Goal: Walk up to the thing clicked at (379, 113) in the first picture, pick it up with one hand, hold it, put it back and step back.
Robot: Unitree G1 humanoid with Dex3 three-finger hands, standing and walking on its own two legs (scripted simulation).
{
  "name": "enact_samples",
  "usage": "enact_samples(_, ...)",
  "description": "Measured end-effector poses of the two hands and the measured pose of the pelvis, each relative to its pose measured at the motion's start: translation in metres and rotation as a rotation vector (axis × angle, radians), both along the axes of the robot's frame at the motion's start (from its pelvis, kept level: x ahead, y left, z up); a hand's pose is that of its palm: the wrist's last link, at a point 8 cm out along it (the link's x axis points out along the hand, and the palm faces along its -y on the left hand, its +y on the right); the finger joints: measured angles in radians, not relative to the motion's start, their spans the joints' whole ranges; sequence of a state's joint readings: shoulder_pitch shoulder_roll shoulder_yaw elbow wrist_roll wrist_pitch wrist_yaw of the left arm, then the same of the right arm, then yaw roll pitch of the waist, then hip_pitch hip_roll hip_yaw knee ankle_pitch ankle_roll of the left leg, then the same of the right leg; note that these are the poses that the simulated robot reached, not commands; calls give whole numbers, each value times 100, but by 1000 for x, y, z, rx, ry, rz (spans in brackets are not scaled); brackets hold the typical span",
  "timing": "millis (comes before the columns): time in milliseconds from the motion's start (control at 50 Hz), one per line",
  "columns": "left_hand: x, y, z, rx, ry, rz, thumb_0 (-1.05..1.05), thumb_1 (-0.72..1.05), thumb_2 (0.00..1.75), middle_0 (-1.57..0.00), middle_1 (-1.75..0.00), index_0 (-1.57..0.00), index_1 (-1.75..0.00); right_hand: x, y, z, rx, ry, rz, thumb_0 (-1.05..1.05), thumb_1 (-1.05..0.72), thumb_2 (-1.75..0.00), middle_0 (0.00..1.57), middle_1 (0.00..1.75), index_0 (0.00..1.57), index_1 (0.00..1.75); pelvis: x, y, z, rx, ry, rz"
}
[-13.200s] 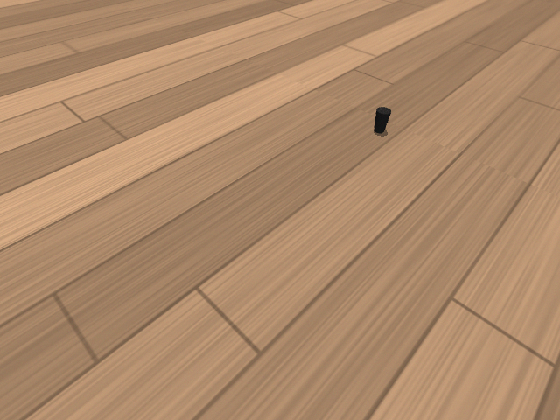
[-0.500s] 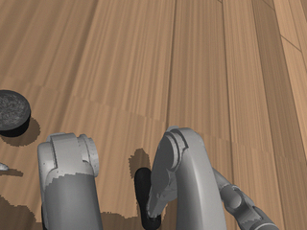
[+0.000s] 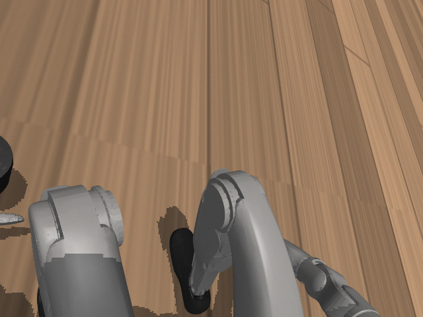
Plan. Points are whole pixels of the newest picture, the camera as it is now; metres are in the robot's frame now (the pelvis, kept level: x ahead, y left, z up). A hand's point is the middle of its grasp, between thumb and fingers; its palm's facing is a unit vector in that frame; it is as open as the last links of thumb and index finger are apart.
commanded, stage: close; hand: left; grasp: from the side
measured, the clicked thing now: out of the picture +0.39 +0.29 -0.20
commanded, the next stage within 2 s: settle in 0.74 s
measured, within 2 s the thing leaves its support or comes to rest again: leaves its support in 1.20 s
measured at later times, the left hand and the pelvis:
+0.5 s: hand out of the picture +0.38 +0.29 -0.17, palm faces +0.42 -0.91 +0.00, open 12.0 cm; pelvis +0.00 +0.00 +0.00, yaw -1 degrees
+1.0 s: hand out of the picture +0.38 +0.30 -0.17, palm faces +0.44 -0.90 +0.01, open 11.6 cm; pelvis +0.00 +0.00 +0.00, yaw -2 degrees
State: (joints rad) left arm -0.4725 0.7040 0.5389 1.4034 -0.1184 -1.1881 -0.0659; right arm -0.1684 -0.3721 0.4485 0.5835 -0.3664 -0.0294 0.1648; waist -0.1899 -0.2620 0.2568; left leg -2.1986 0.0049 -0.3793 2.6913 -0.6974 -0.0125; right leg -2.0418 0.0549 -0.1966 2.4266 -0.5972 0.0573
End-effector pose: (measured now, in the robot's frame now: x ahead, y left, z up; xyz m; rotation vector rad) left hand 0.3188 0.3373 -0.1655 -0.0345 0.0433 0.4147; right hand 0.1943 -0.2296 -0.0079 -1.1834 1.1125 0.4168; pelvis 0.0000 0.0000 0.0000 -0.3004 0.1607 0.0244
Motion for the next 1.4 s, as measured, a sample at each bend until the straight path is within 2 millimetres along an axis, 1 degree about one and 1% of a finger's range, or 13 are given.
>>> enact_samples(140,1,-5,-7,13,10,23,-1,-36,15,-9,-6,-8,-8,-6,-3,-1,-18,34,-1,0,-90,-91,20,30,21,30,-1,-1,0,-3,-11,-5)
enact_samples(220,4,-5,-8,19,2,35,-1,-24,21,-16,-12,-15,-14,-8,-4,-2,-24,45,2,0,-89,-90,20,30,21,30,-1,-1,0,-4,-12,-10)
enact_samples(340,13,-5,-7,31,-5,23,-1,-5,34,-28,-23,-26,-25,-7,-4,-2,-28,46,0,0,-88,-90,20,30,21,30,-1,0,-1,-7,-11,-17)
enact_samples(420,15,-7,-6,37,-13,7,-1,4,41,-36,-31,-34,-33,-6,-4,-1,-29,49,3,0,-88,-90,20,30,21,30,0,0,0,-12,-9,-20)
enact_samples(640,16,-6,-7,21,-16,47,2,-7,52,-61,-57,-47,-60,-5,-2,1,-39,51,11,0,-87,-90,20,30,21,30,0,0,2,-14,-6,-22)
enact_samples(720,19,-4,-7,23,-16,51,3,-14,57,-64,-65,-53,-70,-5,-2,2,-42,53,9,0,-87,-90,20,30,21,30,-1,1,3,-16,-6,-23)
enact_samples(940,23,-2,-8,23,-32,50,4,-33,77,-66,-83,-55,-87,-6,-1,3,-50,59,-8,0,-88,-90,20,30,21,30,0,2,2,-25,-9,-24)
enact_samples(1040,21,-2,-8,26,-25,29,5,-37,82,-67,-84,-57,-87,-7,-1,3,-47,70,-26,0,-89,-91,20,30,21,30,1,3,4,-28,1,-22)
enact_samples(1140,13,0,-5,22,-5,27,5,-40,85,-69,-84,-59,-87,-6,0,3,-33,76,-49,0,-90,-91,20,30,21,30,2,3,7,-27,19,-17)
enact_samples(1240,1,4,5,30,4,31,5,-45,89,-70,-88,-59,-91,-2,0,1,-10,73,-79,0,-90,-91,20,30,21,30,4,1,12,-18,46,-7)
enact_samples(1320,-6,10,22,41,-3,44,4,-45,90,-70,-89,-59,-91,3,2,-1,21,63,-104,0,-90,-91,20,30,21,30,6,-1,18,-8,78,3)
enact_samples(1400,-8,17,43,61,-5,46,4,-45,90,-70,-88,-59,-91,11,4,-3,63,40,-132,0,-90,-91,20,30,21,30,8,-2,24,3,112,13)
